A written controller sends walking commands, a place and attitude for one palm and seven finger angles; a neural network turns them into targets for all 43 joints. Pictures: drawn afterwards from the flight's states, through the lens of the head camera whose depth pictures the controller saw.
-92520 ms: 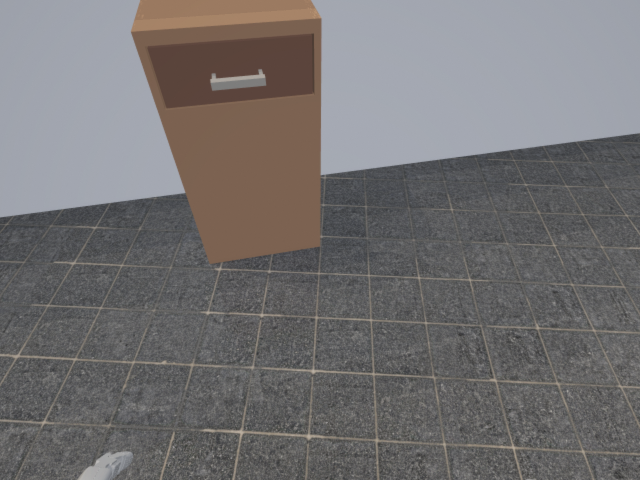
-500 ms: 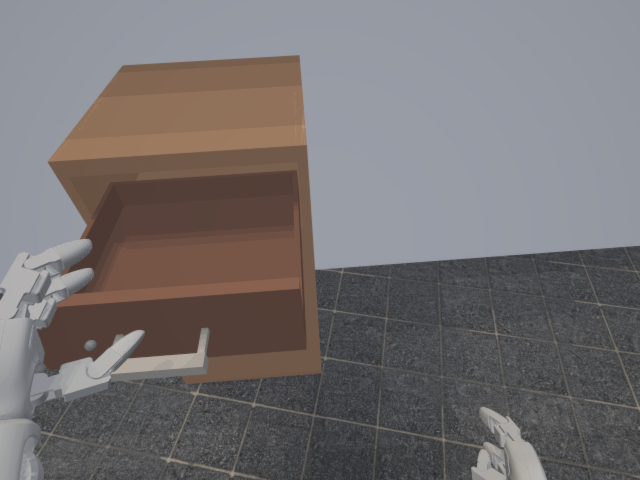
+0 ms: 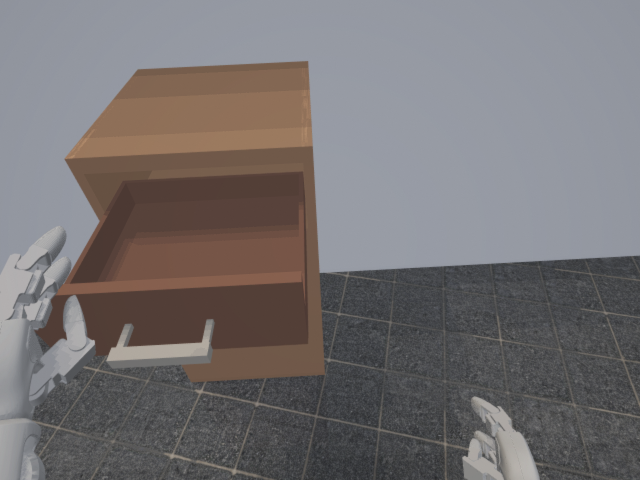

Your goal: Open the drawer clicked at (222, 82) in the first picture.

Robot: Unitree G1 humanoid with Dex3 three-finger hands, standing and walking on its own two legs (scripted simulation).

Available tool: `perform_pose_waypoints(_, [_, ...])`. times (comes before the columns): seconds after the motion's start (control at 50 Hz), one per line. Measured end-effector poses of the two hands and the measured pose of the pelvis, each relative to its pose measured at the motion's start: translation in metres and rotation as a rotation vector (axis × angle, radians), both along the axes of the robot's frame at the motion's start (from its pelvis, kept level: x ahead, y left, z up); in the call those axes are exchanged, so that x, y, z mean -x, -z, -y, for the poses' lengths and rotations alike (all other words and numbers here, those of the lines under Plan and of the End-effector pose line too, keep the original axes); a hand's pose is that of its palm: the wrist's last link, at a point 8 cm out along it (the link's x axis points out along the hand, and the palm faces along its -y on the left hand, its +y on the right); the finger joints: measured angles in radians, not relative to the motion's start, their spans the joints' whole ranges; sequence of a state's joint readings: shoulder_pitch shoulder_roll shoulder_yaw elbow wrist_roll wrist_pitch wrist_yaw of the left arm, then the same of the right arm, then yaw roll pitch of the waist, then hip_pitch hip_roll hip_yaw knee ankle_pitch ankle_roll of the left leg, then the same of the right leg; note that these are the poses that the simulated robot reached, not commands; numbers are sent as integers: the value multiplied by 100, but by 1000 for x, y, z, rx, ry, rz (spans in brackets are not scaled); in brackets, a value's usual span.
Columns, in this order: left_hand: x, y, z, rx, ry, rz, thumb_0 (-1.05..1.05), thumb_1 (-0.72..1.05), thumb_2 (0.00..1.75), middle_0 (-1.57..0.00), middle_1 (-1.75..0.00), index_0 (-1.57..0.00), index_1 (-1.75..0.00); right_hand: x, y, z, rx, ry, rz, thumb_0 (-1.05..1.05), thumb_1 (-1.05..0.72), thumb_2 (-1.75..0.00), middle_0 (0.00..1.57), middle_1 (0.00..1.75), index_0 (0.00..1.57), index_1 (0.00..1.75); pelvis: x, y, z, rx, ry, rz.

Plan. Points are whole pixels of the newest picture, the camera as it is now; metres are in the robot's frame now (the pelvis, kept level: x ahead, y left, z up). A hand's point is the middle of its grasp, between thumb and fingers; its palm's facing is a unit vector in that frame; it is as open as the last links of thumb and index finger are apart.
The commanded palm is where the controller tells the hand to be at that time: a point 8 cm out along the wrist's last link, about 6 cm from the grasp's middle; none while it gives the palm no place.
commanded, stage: step back with the hand held close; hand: left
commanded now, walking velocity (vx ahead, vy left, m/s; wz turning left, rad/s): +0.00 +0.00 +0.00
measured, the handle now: (164, 342) +0.29 +0.27 -0.01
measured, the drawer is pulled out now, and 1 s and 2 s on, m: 0.29 0.29 0.29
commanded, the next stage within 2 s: stop stepping back and stand still in 1.10 s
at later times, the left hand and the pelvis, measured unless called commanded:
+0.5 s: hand (43, 378) +0.15 +0.27 +0.16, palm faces +0.33 -0.80 -0.50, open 7.4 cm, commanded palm +0.09 +0.31 +0.18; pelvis -0.04 +0.03 -0.01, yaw +0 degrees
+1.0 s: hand out of the picture +0.05 +0.29 +0.18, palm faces +0.44 -0.79 -0.41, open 7.4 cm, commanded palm -0.01 +0.32 +0.18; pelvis -0.14 +0.04 -0.01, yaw +1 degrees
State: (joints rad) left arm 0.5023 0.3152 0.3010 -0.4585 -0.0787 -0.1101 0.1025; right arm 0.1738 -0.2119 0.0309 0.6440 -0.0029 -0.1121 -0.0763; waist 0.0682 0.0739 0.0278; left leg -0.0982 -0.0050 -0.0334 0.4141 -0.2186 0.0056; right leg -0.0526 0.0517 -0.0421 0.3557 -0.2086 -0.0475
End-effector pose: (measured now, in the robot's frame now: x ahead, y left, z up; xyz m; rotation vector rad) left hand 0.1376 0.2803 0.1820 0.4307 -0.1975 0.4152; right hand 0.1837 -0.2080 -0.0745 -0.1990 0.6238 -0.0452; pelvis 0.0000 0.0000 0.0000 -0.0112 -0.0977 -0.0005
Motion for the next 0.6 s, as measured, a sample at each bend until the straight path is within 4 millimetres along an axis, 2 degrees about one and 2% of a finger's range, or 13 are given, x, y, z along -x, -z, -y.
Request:
perform_pose_waypoints(0.14, [0, -1, -4, -52, 17, -9, 2, 89, 90, -21, -30, -21, -30, 11, 2, 11, 24, 25, -45, 1, -90, -90, 21, 30, 21, 30, 4, 1, -1, 15, -11, -53])
perform_pose_waypoints(0.24, [-1, 7, -7, -61, 52, -51, 2, 89, 90, -21, -30, -21, -30, 21, 4, 19, 62, 67, -95, 1, -90, -90, 21, 30, 21, 30, 10, 3, -10, 18, -10, -93])
perform_pose_waypoints(0.34, [3, 10, -15, -85, 85, -95, 2, 89, 90, -21, -30, -21, -30, 33, 3, 18, 80, 109, -123, 1, -90, -90, 20, 30, 21, 30, 18, 4, -19, 11, -4, -109])
perform_pose_waypoints(0.46, [19, 2, -26, -136, 102, -58, 2, 89, 90, -21, -30, -21, -30, 46, -1, 5, 78, 111, -102, 1, -90, -90, 20, 30, 21, 30, 34, 8, -27, 7, 2, -109])
perform_pose_waypoints(0.6, [52, 4, -32, -150, 71, 4, 2, 89, 90, -21, -30, -21, -30, 63, -1, -10, 64, 67, -36, 1, -90, -90, 21, 30, 21, 30, 60, 17, -30, 2, 9, -93])
